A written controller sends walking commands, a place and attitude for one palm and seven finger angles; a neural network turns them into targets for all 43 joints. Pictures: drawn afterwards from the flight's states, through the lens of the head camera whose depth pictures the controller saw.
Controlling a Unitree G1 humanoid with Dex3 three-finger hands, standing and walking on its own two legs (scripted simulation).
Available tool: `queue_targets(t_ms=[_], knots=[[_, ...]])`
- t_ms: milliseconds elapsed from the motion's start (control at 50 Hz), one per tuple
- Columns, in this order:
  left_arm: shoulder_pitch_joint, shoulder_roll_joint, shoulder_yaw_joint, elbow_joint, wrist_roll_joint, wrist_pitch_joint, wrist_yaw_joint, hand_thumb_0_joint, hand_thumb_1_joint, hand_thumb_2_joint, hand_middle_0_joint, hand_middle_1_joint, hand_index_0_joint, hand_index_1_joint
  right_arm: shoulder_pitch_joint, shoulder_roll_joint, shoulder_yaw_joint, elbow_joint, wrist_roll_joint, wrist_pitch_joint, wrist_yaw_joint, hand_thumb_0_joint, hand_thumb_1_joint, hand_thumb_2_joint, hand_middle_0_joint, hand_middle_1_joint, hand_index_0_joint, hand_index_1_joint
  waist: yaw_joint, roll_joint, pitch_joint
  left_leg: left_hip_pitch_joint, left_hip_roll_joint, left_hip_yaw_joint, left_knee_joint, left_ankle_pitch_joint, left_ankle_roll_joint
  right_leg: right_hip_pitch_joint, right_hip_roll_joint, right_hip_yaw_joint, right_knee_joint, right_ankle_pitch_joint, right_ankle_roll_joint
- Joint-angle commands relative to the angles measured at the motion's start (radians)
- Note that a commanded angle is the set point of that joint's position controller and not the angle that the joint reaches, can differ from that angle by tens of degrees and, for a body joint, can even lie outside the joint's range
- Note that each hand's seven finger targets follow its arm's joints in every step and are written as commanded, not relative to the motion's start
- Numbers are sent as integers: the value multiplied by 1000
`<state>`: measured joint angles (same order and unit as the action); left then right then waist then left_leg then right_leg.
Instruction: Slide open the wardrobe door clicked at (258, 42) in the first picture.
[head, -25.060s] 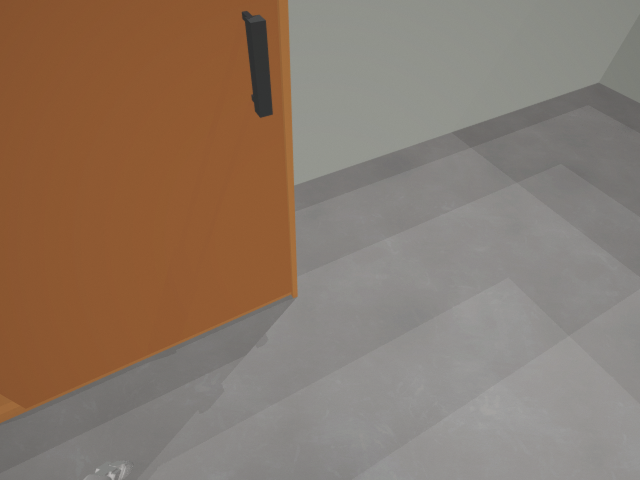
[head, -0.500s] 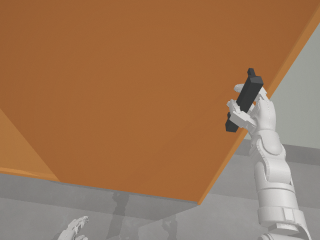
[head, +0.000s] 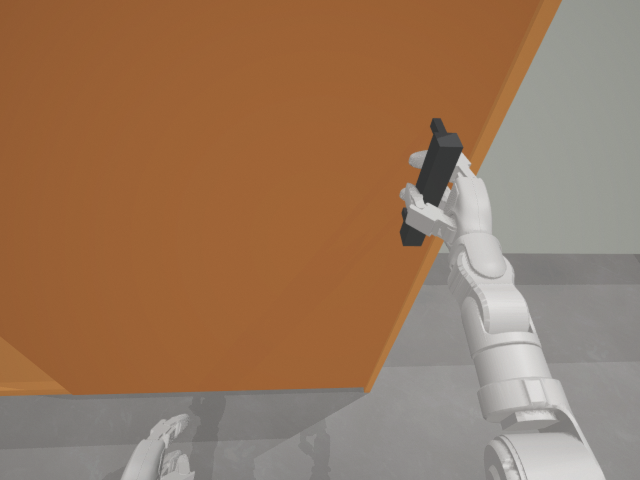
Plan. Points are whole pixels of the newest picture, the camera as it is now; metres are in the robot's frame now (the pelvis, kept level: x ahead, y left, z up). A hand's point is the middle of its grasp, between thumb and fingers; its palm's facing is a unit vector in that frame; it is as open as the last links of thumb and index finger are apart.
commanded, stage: step sideways, sliding the door along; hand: right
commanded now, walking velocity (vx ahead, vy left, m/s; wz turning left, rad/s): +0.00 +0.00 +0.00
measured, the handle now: (423, 185) +0.47 -0.11 +0.14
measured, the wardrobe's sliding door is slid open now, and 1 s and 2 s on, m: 0.00 0.04 0.25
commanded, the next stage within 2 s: none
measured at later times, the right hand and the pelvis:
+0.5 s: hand (406, 208) +0.42 -0.08 +0.14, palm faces +0.14 +0.98 -0.12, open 6.5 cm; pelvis -0.02 +0.05 -0.02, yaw +1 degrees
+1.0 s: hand (376, 203) +0.42 -0.04 +0.14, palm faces +0.34 +0.93 -0.11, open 6.8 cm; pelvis +0.05 +0.18 -0.02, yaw -2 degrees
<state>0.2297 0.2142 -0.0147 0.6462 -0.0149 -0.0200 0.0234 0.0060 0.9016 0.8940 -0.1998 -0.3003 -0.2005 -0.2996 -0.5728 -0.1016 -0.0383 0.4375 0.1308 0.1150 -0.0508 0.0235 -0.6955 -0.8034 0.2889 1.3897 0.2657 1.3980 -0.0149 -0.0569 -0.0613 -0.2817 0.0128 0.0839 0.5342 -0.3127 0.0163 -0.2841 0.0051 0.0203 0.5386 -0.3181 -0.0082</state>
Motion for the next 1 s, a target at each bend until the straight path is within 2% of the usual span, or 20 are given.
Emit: queue_targets(t_ms=[0, 60, 80, 120, 200, 260, 400, 440, 480, 520, 560, 580, 600, 620, 660, 760, 880, 920, 960, 980], knots=[[-6, 109, 36, -106, 0, -53, 3, 0, 900, 900, -200, -300, -200, -300, -561, 147, 225, -285, 9, -131, 87, 0, -900, -900, 450, 1400, 450, 1400, 103, 65, -371, 9, -29, -14, -1, 538, 5, 306, -23, 31, 38, 666, -14], [18, 115, 35, -82, 3, -61, 3, 0, 900, 900, -200, -300, -200, -300, -639, 141, 219, -227, 8, -154, 72, 0, -900, -900, 450, 1400, 450, 1400, 120, 58, -358, 3, -29, -18, 5, 579, 6, 294, -18, 28, 46, 692, -19], [-33, 159, 43, -103, -8, -45, 37, 0, 900, 900, -200, -300, -200, -300, -671, -241, 4, -265, -65, -214, 15, 0, -900, -900, 450, 1400, 450, 1400, 65, 41, -357, 43, 22, -61, -5, 531, -10, 262, -78, 38, 66, 665, -47], [-51, 128, 36, -106, -5, -24, 55, 0, 900, 900, -200, -300, -200, -300, -587, -46, 143, -220, -52, -239, 16, 0, -900, -900, 450, 1400, 450, 1400, 79, 58, -339, 55, 24, -40, 31, 510, -14, 258, -111, 55, 48, 651, -50], [-61, 122, 50, -100, 0, -17, 72, 0, 900, 900, -200, -300, -200, -300, -643, -37, 145, -203, -25, -254, 8, 0, -900, -900, 450, 1400, 450, 1400, 101, -122, -305, -192, -32, -54, 298, -57, -17, 428, -322, 256, -19, 692, -169], [-79, 122, 48, -99, -6, -10, 69, 0, 900, 900, -200, -300, -200, -300, -668, -42, 135, -191, -12, -251, -3, 0, -900, -900, 450, 1400, 450, 1400, 84, -81, -213, -334, -2, -111, 414, -226, 10, 454, -415, 360, -61, 586, -237], [-105, 127, 38, -116, -26, -18, 73, 0, 900, 900, -200, -300, -200, -300, -650, 36, 212, -148, -22, -260, 9, 0, -900, -900, 450, 1400, 450, 1400, 62, -100, -177, 147, -19, -10, 70, 10, 27, 96, -307, 64, 67, 372, -119], [-122, 94, 30, -129, -43, -25, 79, 0, 900, 900, -200, -300, -200, -300, -633, 41, 231, -181, -43, -251, 2, 0, -900, -900, 450, 1400, 450, 1400, 54, 162, -206, 309, 164, -259, -117, 211, 112, -104, -117, -86, 352, 123, -25], [-120, 94, 55, -100, -38, -44, 86, 0, 900, 900, -200, -300, -200, -300, -553, 45, 224, -127, -48, -246, -3, 0, -900, -900, 450, 1400, 450, 1400, 23, 317, -138, 276, 322, -483, -193, 329, 237, -247, -23, -5, 615, -305, 10], [-112, 101, 54, -77, -26, -58, 78, 0, 900, 900, -200, -300, -200, -300, -630, 62, 239, -239, -55, -267, -11, 0, -900, -900, 450, 1400, 450, 1400, 48, 242, -130, 301, 297, -358, -73, 629, 235, -207, -69, 18, 498, -281, 6], [-97, 83, 42, -72, -11, -51, 75, 0, 900, 900, -200, -300, -200, -300, -636, 86, 261, -297, -63, -297, -10, 0, -900, -900, 450, 1400, 450, 1400, 93, 200, -190, 164, 184, -138, 152, 689, 124, 93, -98, -29, 46, -7, -3], [-92, 114, 57, -79, -2, -47, 77, 0, 900, 900, -200, -300, -200, -300, -629, 92, 277, -339, -50, -313, -6, 0, -900, -900, 450, 1400, 450, 1400, 113, 33, -232, -61, 101, -47, 350, 426, 41, 354, -231, 78, -162, 347, -48], [-98, 155, 82, -114, 3, -43, 57, 0, 900, 900, -200, -300, -200, -300, -617, 104, 298, -397, -32, -323, 9, 0, -900, -900, 450, 1400, 450, 1400, 77, -218, -290, -361, 0, -74, 594, -174, -23, 573, -535, 452, -114, 818, -176], [-130, 162, 87, -140, -21, -23, 21, 0, 900, 900, -200, -300, -200, -300, -622, 98, 287, -389, -37, -322, 13, 0, -900, -900, 450, 1400, 450, 1400, 49, -132, -317, -376, 34, -181, 759, -225, 9, 589, -587, 455, -80, 792, -226], [-142, 137, 94, -126, -11, -25, 5, 0, 900, 900, -200, -300, -200, -300, -641, 72, 280, -488, -45, -338, 27, 0, -900, -900, 450, 1400, 450, 1400, 69, -17, -220, -484, 67, -173, 740, -219, -12, 546, -552, 339, -34, 846, -237], [-126, 133, 99, -165, -20, -54, -7, 0, 900, 900, -200, -300, -200, -300, -533, 37, 251, -591, -66, -311, 33, 0, -900, -900, 450, 1400, 450, 1400, 58, -201, -227, -365, 34, -38, 489, -64, -39, 553, -389, 19, -14, 938, -110], [-155, 110, 78, -225, -27, -110, -2, 0, 900, 900, -200, -300, -200, -300, -339, -26, 204, -678, -58, -300, 19, 0, -900, -900, 450, 1400, 450, 1400, 55, -293, -208, -40, -24, 49, 114, 91, -36, 462, -334, -120, 70, 926, -21], [-174, 95, 69, -220, -44, -133, 10, 0, 900, 900, -200, -300, -200, -300, -281, -57, 189, -724, -71, -294, 7, 0, -900, -900, 450, 1400, 450, 1400, 36, -147, -225, 165, 2, 38, -71, 472, -39, 326, -234, -148, 228, 661, -21], [-202, 33, 47, -210, -24, -150, 32, 0, 900, 900, -200, -300, -200, -300, -210, -133, 152, -775, -95, -287, -11, 0, -900, -900, 450, 1400, 450, 1400, 33, 193, -217, 328, 291, -225, -32, 1238, 51, -47, -47, -127, 462, -232, 61], [-173, 34, 49, -196, -20, -147, 45, 0, 900, 900, -200, -300, -200, -300, -59, -122, 130, -722, -96, -269, -19, 0, -900, -900, 450, 1400, 450, 1400, -5, 335, -223, 310, 330, -286, -12, 1325, 83, -116, -13, -53, 582, -364, 52]])
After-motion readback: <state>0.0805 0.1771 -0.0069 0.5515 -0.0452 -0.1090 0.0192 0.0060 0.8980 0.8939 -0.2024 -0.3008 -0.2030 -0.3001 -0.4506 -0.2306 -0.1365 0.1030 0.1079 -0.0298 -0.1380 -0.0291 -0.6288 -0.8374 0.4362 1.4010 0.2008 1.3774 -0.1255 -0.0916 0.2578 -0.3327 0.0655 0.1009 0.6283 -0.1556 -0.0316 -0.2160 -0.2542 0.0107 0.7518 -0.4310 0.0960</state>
